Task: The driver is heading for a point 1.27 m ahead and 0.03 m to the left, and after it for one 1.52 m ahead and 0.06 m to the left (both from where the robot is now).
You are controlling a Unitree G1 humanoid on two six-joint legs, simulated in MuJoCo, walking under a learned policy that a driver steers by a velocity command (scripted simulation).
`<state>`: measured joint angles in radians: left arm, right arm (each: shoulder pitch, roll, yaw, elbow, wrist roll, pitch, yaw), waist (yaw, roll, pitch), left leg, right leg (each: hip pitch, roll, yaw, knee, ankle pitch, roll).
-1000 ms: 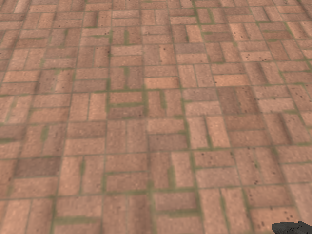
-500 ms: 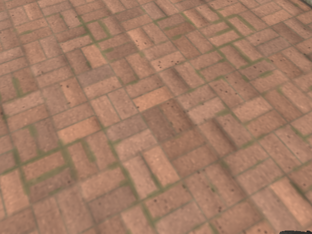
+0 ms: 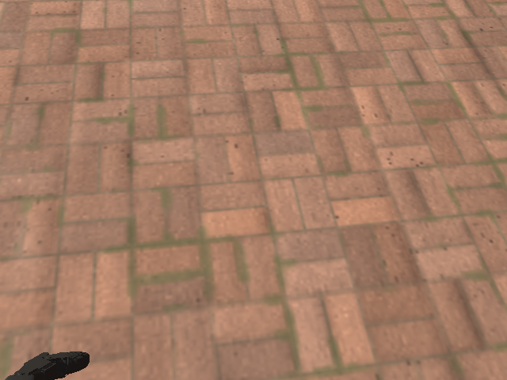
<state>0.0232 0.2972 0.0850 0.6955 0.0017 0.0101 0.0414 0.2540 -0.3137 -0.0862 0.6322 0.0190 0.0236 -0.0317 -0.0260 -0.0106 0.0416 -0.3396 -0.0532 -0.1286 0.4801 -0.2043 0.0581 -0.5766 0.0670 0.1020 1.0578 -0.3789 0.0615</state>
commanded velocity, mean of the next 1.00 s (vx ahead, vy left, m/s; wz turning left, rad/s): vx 0.15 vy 0.00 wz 0.18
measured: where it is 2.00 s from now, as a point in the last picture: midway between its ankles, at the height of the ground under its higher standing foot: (342, 199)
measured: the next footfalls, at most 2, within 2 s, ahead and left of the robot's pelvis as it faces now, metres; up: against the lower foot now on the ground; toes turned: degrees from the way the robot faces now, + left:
right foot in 0.30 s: +0.14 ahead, -0.12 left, +0.00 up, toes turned +27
left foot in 0.66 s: +0.00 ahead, +0.11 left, +0.00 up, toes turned +18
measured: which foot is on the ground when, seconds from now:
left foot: down 0.00-0.30, up 0.32-0.64, down 0.66-1.00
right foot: up 0.00-0.28, down 0.30-0.66, up 0.68-1.00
